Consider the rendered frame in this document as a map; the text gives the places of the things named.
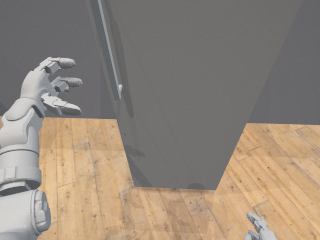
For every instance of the left robot upper arm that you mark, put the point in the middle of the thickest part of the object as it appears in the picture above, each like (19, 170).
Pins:
(24, 215)

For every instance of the robot left forearm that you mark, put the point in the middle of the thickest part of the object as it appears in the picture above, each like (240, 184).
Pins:
(20, 147)

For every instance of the fridge door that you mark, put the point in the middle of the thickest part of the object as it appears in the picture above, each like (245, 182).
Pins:
(191, 73)

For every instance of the right robot hand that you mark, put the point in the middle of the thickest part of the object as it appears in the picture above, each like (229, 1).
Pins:
(261, 227)

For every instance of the left robot hand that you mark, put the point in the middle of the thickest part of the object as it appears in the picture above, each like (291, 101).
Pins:
(36, 86)

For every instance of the handle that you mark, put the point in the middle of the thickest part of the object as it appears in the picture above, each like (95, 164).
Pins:
(99, 19)

